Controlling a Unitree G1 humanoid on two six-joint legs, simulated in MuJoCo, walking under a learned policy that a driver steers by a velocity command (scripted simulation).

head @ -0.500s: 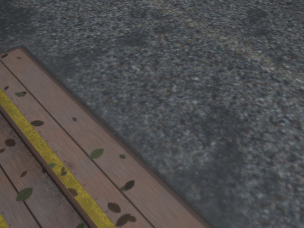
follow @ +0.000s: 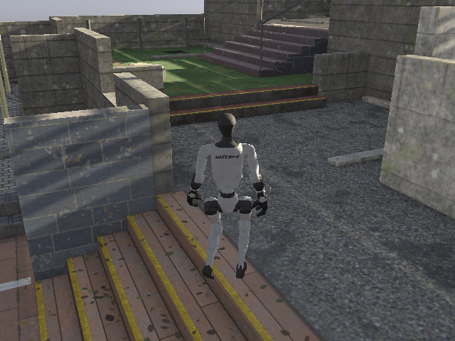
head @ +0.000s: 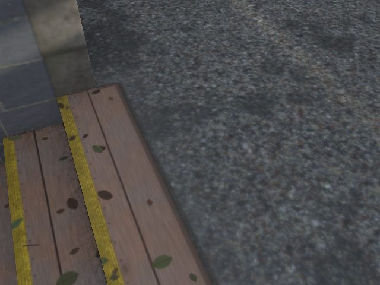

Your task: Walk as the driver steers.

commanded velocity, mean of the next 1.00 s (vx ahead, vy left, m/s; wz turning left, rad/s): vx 0.50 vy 0.00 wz -0.18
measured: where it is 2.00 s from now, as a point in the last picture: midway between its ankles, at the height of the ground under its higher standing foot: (247, 148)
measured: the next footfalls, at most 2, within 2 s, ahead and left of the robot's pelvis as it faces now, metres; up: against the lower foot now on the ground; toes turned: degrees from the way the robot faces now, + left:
left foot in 0.36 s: +0.36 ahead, +0.11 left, +0.00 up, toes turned +4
right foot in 0.96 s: +0.68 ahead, -0.15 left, +0.00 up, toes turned -15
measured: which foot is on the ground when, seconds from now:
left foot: up 0.00-0.34, down 0.36-0.94, up 0.96-1.00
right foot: down 0.00-0.38, up 0.40-0.94, down 0.96-1.00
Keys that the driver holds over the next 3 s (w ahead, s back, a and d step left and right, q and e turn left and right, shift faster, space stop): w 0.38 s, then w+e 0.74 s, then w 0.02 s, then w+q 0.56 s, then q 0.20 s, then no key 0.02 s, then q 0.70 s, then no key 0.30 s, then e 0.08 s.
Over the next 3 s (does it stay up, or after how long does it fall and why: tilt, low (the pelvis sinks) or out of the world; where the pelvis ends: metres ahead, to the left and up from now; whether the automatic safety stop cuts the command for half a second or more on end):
stays up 1.12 -0.17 0.09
